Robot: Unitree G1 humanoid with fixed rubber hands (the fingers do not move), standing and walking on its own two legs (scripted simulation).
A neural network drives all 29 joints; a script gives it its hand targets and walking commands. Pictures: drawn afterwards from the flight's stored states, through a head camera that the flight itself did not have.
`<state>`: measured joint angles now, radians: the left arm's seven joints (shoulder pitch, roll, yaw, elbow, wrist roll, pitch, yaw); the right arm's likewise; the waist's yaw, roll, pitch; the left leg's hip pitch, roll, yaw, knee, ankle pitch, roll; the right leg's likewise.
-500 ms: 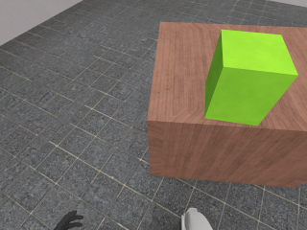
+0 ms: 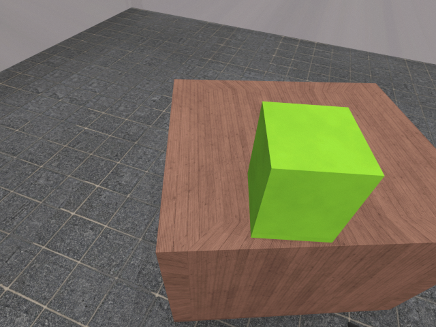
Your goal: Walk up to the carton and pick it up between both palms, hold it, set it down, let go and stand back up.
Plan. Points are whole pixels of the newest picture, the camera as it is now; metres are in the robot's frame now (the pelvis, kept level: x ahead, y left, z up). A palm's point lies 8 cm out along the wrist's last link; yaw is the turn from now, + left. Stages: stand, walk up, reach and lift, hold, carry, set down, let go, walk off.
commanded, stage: walk up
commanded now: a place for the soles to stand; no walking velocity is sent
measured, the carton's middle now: (298, 174) +0.47 -0.14 +0.02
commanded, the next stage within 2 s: none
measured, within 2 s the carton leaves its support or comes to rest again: neither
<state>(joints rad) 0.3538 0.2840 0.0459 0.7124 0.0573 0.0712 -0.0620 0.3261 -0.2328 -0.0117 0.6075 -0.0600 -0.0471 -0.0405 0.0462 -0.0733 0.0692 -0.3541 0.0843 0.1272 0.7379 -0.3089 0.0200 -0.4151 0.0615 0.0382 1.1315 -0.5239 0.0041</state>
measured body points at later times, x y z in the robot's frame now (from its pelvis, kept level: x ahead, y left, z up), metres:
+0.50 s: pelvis +0.12 -0.14 +0.01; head +0.15 -0.19 +0.45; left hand +0.22 +0.12 -0.08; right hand +0.14 -0.42 -0.14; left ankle +0.03 +0.01 -0.63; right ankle +0.16 -0.25 -0.71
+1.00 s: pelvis +0.11 -0.10 +0.02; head +0.09 -0.08 +0.47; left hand +0.13 +0.16 -0.12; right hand +0.20 -0.35 -0.09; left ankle +0.14 +0.01 -0.71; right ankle +0.14 -0.24 -0.66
